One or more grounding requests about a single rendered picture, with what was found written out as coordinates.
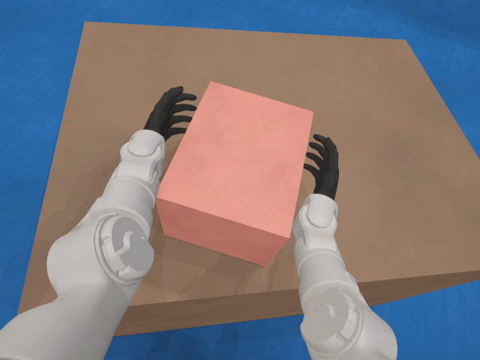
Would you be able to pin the left robot hand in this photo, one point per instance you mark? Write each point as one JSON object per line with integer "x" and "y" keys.
{"x": 162, "y": 118}

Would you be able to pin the robot left upper arm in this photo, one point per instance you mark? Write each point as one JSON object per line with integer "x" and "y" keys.
{"x": 96, "y": 271}

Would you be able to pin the robot right upper arm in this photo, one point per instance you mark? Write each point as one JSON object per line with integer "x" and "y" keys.
{"x": 338, "y": 326}

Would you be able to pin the carton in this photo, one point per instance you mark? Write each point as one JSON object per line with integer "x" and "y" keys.
{"x": 233, "y": 183}

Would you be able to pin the right robot forearm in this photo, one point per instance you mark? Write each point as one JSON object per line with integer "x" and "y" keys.
{"x": 318, "y": 261}

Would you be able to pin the pedestal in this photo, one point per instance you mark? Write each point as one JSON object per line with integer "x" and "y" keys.
{"x": 408, "y": 193}

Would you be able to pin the right robot hand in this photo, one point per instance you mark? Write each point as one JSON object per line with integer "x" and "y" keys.
{"x": 327, "y": 176}

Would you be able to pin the left robot forearm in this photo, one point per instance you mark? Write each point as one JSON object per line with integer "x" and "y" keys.
{"x": 133, "y": 186}

